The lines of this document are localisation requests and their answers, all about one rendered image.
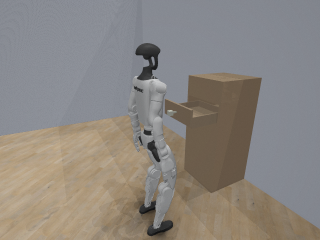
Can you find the left robot hand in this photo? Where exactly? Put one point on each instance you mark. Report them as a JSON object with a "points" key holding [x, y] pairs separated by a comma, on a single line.
{"points": [[136, 139]]}

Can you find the handle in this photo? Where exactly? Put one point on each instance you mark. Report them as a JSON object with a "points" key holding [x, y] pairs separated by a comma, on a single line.
{"points": [[171, 112]]}

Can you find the cabinet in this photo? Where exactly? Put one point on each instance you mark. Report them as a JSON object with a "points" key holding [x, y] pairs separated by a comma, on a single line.
{"points": [[216, 155]]}

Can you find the drawer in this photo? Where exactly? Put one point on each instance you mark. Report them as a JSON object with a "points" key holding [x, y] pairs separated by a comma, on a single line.
{"points": [[193, 114]]}

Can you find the robot left forearm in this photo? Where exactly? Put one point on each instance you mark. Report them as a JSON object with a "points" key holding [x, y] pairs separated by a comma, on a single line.
{"points": [[134, 122]]}

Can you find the robot left upper arm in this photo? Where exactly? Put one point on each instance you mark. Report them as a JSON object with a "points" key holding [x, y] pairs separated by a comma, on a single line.
{"points": [[132, 99]]}

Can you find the robot left foot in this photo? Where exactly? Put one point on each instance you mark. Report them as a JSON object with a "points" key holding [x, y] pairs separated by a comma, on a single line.
{"points": [[143, 209]]}

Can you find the right robot shin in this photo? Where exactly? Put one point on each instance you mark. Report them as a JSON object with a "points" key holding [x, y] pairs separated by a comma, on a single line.
{"points": [[163, 203]]}

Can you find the robot right forearm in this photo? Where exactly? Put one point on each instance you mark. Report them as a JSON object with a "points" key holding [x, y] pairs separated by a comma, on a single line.
{"points": [[159, 139]]}

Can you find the right robot hand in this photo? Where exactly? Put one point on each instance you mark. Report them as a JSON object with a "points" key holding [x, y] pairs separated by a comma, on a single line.
{"points": [[167, 165]]}

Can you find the robot right upper arm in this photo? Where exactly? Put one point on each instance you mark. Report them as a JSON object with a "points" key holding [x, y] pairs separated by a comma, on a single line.
{"points": [[158, 90]]}

